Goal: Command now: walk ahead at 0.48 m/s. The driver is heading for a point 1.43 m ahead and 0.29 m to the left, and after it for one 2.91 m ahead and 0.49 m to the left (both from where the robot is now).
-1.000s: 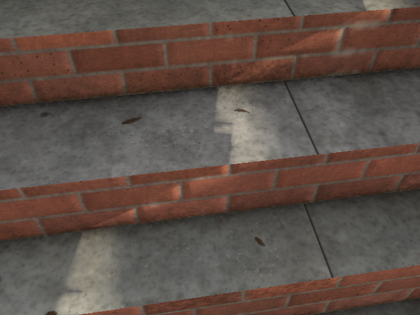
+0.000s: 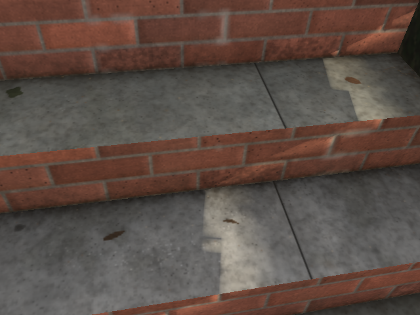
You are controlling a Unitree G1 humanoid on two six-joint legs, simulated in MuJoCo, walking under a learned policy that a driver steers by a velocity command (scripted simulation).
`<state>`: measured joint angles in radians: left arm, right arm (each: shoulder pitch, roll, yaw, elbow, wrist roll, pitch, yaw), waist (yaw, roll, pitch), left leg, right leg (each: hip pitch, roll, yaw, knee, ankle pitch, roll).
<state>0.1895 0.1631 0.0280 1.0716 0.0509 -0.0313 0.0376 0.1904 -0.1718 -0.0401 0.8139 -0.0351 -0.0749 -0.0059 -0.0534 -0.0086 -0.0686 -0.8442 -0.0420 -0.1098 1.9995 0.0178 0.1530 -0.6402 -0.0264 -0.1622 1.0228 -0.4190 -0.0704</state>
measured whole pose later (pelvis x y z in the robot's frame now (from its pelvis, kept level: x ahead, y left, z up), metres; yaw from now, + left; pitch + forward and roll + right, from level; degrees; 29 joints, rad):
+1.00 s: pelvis +0.46 +0.13 +0.40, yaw +1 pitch +6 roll -6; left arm 0.19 0.17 0.00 1.04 0.06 -0.02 -0.08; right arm 0.35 -0.24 -0.04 1.08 -0.04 -0.06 0.11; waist 0.06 0.08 -0.17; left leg -0.91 -0.15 -0.33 2.04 0.18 0.28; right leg -0.60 0.13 -0.14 0.93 -0.45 -0.09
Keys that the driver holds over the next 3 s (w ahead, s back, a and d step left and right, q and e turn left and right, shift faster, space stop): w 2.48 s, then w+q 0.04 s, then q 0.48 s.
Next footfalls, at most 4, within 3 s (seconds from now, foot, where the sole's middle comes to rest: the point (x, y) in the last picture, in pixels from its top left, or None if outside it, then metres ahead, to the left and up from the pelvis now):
0.32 left None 0.26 0.18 -0.50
0.84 right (187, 249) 0.52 0.04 -0.31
1.26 left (81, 116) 0.77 0.29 -0.13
1.84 right None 1.07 0.07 0.08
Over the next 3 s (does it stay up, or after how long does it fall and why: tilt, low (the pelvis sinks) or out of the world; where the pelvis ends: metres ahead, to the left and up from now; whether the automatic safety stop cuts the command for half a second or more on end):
stays up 1.37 0.14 1.16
